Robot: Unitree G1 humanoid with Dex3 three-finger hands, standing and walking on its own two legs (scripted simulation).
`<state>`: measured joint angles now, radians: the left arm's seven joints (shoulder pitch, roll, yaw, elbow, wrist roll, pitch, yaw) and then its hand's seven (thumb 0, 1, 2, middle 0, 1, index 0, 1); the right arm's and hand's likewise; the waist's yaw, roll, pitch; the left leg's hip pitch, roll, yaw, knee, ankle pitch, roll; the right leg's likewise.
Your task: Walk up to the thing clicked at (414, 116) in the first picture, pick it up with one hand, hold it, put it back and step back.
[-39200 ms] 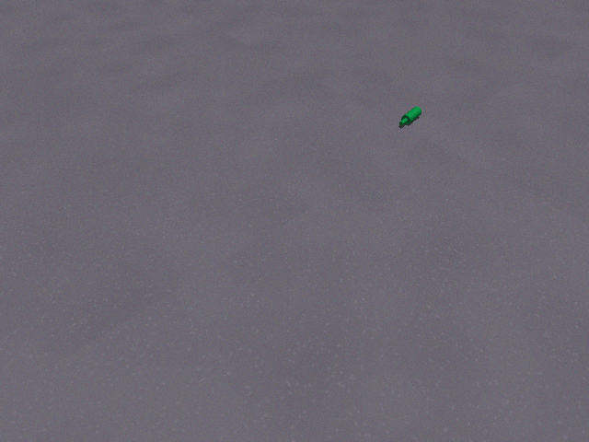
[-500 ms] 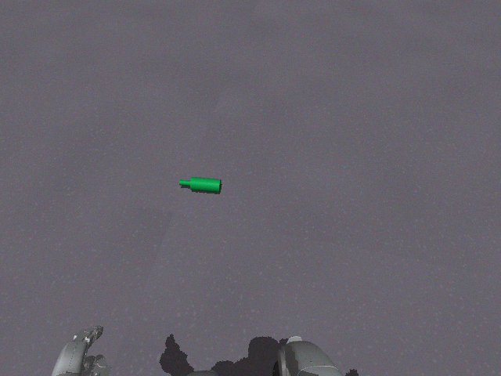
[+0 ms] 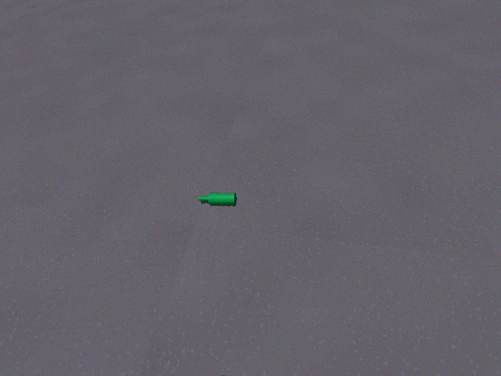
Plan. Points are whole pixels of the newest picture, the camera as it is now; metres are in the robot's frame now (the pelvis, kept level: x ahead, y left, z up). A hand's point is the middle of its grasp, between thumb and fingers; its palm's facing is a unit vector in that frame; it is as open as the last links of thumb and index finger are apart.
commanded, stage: step back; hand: left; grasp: from above
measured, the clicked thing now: (217, 198) +1.08 +0.32 -0.73
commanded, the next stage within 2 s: stand in 0.92 s
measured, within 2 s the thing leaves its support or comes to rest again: neither
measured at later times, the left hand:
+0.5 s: hand out of the picture +0.08 +0.27 -0.15, palm faces +0.06 -0.92 -0.39, open 7.3 cm
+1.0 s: hand out of the picture +0.13 +0.30 -0.15, palm faces +0.09 -0.93 -0.36, open 7.3 cm
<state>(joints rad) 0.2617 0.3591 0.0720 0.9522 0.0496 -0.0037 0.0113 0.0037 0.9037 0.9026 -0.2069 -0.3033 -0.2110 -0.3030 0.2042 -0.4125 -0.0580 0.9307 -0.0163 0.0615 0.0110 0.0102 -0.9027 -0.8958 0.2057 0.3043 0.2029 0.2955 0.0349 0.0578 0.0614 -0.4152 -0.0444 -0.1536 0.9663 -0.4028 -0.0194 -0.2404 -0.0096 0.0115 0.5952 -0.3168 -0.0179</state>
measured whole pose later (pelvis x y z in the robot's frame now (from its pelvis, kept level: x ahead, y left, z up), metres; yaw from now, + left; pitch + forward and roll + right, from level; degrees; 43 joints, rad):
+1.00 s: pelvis +0.05 +0.03 +0.00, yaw +4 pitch -3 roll -1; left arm 0.10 0.37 0.02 1.06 0.00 -0.01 0.01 0.00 0.91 0.90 -0.20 -0.30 -0.21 -0.30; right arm 0.07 -0.33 -0.02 1.07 -0.01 0.00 0.01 0.01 -0.90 -0.90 0.21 0.30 0.20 0.30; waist 0.02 -0.01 0.06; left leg -0.22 0.03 0.01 0.56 -0.29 -0.01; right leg -0.19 -0.03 -0.02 0.53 -0.29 0.02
